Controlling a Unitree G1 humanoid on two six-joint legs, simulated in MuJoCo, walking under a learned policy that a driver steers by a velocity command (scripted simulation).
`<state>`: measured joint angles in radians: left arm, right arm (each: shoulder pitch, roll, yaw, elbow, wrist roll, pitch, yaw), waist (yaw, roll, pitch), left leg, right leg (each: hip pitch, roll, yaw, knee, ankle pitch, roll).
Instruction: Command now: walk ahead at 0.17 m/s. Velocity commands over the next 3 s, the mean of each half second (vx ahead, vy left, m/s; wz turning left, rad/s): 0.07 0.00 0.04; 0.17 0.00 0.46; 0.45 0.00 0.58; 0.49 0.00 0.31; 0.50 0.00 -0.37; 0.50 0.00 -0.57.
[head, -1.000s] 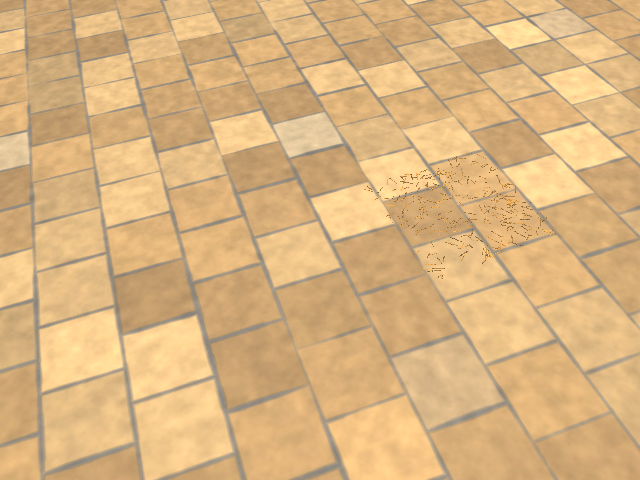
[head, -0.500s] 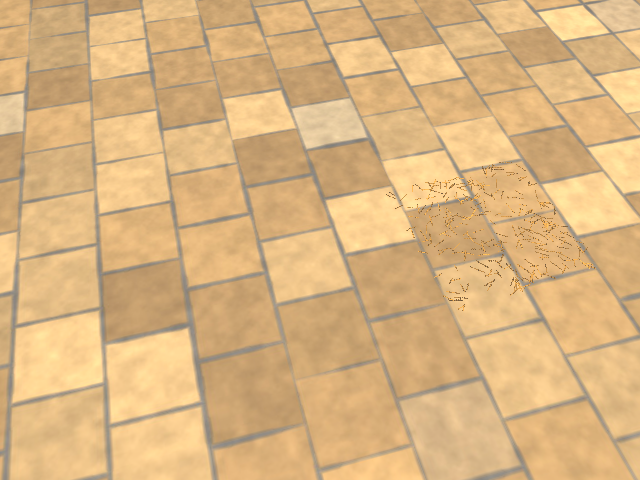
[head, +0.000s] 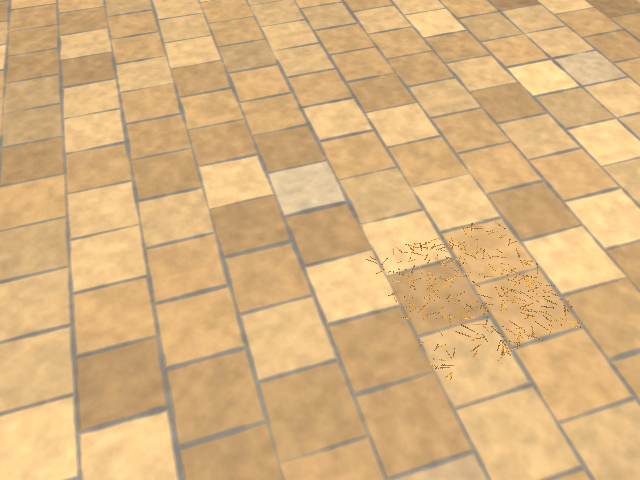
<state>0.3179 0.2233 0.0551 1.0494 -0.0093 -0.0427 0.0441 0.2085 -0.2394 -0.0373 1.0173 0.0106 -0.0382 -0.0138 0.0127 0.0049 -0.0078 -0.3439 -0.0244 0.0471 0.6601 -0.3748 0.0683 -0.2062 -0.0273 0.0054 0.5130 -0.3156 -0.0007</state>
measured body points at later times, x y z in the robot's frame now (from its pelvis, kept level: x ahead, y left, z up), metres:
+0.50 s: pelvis +0.07 +0.01 +0.00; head +0.09 +0.01 +0.45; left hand +0.13 +0.28 -0.15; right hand +0.16 -0.24 -0.15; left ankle +0.05 +0.11 -0.74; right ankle +0.04 -0.12 -0.74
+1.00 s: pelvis +0.10 -0.03 +0.01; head +0.11 -0.05 +0.46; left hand +0.02 +0.23 -0.11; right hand +0.32 -0.25 -0.11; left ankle +0.11 +0.17 -0.65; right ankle +0.07 -0.14 -0.74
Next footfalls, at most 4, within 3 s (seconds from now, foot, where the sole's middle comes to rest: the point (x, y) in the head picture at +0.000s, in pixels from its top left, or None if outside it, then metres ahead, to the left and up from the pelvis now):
0.74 right None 0.11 -0.13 -0.77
1.30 left None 0.27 0.23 -0.77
1.80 right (205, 425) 0.65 0.30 -0.77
2.30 left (55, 416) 0.67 0.64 -0.77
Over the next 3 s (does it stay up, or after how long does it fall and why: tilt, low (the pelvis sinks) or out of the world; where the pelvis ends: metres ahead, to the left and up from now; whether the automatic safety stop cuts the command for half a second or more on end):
stays up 0.95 0.57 0.00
